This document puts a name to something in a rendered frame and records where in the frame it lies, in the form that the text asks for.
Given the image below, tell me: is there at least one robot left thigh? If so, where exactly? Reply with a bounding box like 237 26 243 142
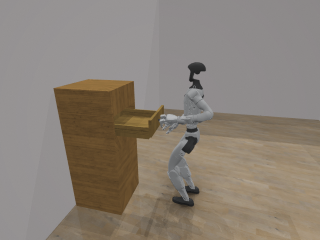
168 137 195 175

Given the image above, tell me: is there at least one left robot forearm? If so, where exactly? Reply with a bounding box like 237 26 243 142
177 111 212 125

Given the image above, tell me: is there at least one left robot hand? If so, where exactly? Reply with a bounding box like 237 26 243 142
159 114 178 128

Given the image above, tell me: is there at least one cabinet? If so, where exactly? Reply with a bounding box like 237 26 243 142
53 79 139 215

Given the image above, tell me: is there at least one left robot foot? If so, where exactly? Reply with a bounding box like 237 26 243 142
172 196 194 207

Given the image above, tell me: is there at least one left robot upper arm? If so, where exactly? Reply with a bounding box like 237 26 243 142
187 88 214 120

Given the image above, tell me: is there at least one drawer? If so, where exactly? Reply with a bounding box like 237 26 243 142
113 105 164 140

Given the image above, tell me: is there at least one right robot hand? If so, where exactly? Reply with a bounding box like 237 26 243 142
162 123 179 134

